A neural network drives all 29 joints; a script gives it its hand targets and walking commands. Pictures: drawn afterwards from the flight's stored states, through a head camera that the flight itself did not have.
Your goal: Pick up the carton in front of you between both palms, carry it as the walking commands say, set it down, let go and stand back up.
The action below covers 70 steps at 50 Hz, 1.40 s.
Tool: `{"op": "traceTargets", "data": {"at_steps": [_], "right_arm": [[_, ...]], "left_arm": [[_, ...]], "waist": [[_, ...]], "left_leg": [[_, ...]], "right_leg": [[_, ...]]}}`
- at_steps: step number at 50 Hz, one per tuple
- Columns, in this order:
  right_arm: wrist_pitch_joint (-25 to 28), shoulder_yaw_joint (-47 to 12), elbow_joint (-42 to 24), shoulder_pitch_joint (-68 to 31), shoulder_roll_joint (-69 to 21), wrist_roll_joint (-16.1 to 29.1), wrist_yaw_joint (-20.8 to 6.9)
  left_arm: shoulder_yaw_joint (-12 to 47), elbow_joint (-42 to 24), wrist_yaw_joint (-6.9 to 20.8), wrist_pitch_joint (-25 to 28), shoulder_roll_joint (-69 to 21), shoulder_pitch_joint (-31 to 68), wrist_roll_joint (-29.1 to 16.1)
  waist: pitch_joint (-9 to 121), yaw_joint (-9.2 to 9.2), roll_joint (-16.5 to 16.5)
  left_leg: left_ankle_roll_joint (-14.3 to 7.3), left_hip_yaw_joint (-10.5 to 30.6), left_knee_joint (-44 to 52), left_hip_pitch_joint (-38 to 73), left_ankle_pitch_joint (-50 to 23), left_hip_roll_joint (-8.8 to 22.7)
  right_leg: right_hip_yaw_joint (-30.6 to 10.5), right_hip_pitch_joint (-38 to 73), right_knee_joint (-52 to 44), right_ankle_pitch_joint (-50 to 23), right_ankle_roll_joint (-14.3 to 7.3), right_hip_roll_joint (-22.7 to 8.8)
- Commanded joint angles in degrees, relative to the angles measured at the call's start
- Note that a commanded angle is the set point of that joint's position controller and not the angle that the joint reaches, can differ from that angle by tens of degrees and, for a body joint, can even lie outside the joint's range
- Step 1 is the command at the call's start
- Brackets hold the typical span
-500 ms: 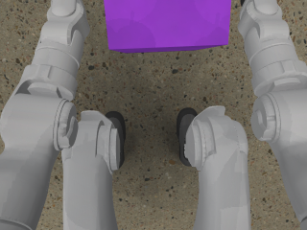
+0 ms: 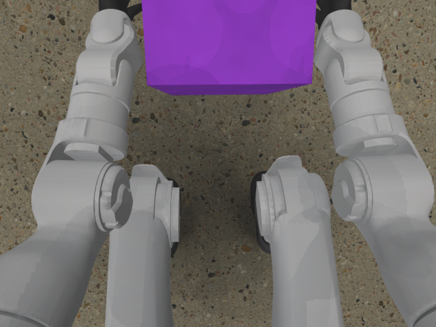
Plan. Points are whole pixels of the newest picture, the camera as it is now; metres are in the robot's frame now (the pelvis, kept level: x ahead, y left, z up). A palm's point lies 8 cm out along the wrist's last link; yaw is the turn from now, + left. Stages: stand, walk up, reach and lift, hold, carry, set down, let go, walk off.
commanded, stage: reach and lift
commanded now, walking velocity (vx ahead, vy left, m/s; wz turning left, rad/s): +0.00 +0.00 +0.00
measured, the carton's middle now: (223, 28) +0.53 -0.04 -0.21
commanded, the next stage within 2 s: none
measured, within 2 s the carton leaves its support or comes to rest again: neither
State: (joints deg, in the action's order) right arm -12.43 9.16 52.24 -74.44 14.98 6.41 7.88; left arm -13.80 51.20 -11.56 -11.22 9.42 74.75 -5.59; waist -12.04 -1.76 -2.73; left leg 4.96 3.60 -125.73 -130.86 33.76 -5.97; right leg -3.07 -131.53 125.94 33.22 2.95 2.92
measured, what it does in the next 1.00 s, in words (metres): rises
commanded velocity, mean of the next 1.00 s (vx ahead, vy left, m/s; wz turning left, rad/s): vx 0.00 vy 0.00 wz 0.00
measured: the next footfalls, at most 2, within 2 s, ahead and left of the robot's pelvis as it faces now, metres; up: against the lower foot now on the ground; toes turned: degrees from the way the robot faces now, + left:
none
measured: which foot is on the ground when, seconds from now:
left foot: down 0.00-1.00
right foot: down 0.00-1.00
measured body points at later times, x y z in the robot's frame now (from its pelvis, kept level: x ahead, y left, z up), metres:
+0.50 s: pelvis -0.01 +0.00 +0.12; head +0.25 -0.02 +0.49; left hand +0.51 +0.12 +0.06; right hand +0.49 -0.19 +0.05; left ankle +0.11 +0.13 -0.33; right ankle +0.11 -0.13 -0.33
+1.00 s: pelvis +0.04 +0.00 +0.26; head +0.20 -0.01 +0.68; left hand +0.46 +0.13 +0.22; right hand +0.45 -0.18 +0.21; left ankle +0.11 +0.13 -0.33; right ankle +0.11 -0.13 -0.33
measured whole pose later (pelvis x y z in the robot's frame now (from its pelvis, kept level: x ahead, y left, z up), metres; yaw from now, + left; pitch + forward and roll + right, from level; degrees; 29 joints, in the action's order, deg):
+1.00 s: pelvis +0.04 +0.00 +0.26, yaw -2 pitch +32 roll +0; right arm -19.4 21.2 37.3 -38.0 -2.8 -10.6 2.0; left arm -23.2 37.0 -4.9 -17.6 -5.9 37.9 10.0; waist 14.0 -0.9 -1.6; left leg 2.6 7.0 -76.2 -80.3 28.0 -6.3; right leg -6.3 -81.0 75.7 26.9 2.7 4.9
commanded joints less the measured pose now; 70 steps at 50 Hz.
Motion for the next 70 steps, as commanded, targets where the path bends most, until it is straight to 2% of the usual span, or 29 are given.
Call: {"op": "traceTargets", "data": {"at_steps": [1, 4, 7, 9, 12, 16, 22, 31, 37, 54, 63, 70], "right_arm": [[-0.1, -22.6, -21.6, -37.2, -62.8, 4.2, -17.7], [-2.9, -21.5, -19.6, -32.2, -66.1, 1.8, -17.9], [-5.3, -16.6, -12.2, -27.9, -68.0, -2.8, -19.1], [-6.1, -12.6, -8.4, -27.1, -67.8, -6.0, -19.7], [-6.4, -9.0, -6.1, -27.6, -67.8, -9.1, -20.1], [-6.4, -6.7, -5.4, -27.3, -68.6, -11.2, -20.3], [-7.5, -8.4, -7.7, -24.9, -71.6, -11.1, -20.8], [-8.3, -16.9, -14.4, -17.2, -76.3, -7.2, -21.1], [-7.8, -19.5, -15.3, -10.3, -77.7, -6.7, -20.6], [-4.8, -20.3, -15.4, 9.2, -79.1, -9.5, -19.8], [-4.8, -23.1, -18.1, 19.3, -79.2, -10.1, -19.6], [-7.3, -25.6, -21.5, 26.2, -79.4, -9.7, -19.8]], "left_arm": [[25.8, -16.2, 16.8, -0.9, -65.1, 36.2, -4.0], [24.5, -15.9, 17.5, -3.1, -65.9, 32.8, -1.2], [18.3, -9.7, 18.5, -5.3, -66.3, 29.2, 4.0], [13.8, -6.2, 19.1, -6.2, -65.8, 28.1, 7.4], [10.3, -4.1, 19.5, -6.6, -66.0, 28.3, 10.1], [8.9, -3.4, 20.1, -6.7, -66.9, 28.4, 11.2], [10.7, -5.1, 21.0, -7.9, -69.7, 25.7, 10.8], [19.6, -10.6, 21.8, -8.8, -74.4, 17.2, 7.1], [22.4, -11.4, 21.6, -8.5, -75.8, 9.9, 6.4], [24.1, -11.6, 21.1, -5.6, -77.0, -10.5, 9.1], [26.8, -14.2, 21.5, -5.8, -76.6, -21.1, 9.9], [29.6, -17.4, 22.4, -8.6, -76.2, -28.3, 9.4]], "waist": [[98.1, -3.45, 3.3], [91.1, -2.11, 3.8], [76.8, -0.6, 3.3], [71.0, -0.13, 3.1], [69.4, -0.12, 3.0], [71.7, -0.8, 2.6], [77.8, -0.93, 2.5], [82.6, -0.64, 2.8], [77.5, -0.33, 2.7], [61.2, 0.36, 2.3], [53.4, 0.84, 2.7], [46.5, 1.13, 2.9]], "left_leg": [[-2.8, -10.2, 10.2, 42.4, -29.4, -4.6], [-2.9, -10.3, 14.4, 39.1, -21.9, -4.8], [-3.1, -10.0, 19.5, 33.1, -11.8, -4.8], [-3.4, -9.7, 22.2, 31.6, -8.0, -4.7], [-3.8, -9.1, 25.7, 32.3, -6.6, -4.8], [-3.7, -8.9, 29.6, 35.2, -6.3, -4.9], [-3.3, -9.0, 34.7, 41.8, -7.8, -5.1], [-2.6, -8.1, 41.1, 52.7, -15.1, -5.1], [-2.5, -6.6, 46.7, 58.5, -16.1, -5.1], [-3.5, -1.6, 66.6, 79.3, -20.5, -3.3], [-3.9, 0.4, 78.3, 93.3, -26.4, -1.9], [-3.9, 1.4, 87.5, 104.9, -32.7, -0.8]], "right_leg": [[9.3, 51.8, -11.9, -34.9, -1.0, 5.0], [9.4, 47.7, -16.0, -26.8, -0.7, 5.5], [9.0, 39.7, -21.3, -15.2, -0.9, 5.7], [8.7, 37.2, -24.1, -10.2, -1.4, 5.9], [8.3, 37.7, -27.5, -7.9, -1.9, 6.1], [8.3, 41.4, -31.1, -7.6, -2.1, 6.2], [8.4, 49.1, -35.8, -9.7, -1.7, 6.2], [7.7, 60.6, -41.6, -18.1, -0.9, 6.5], [6.6, 66.1, -47.0, -18.8, -0.9, 6.6], [1.9, 85.7, -66.3, -22.8, -1.9, 5.6], [-0.2, 99.3, -77.8, -28.2, -2.3, 4.6], [-1.2, 110.2, -87.0, -33.9, -2.2, 3.8]]}}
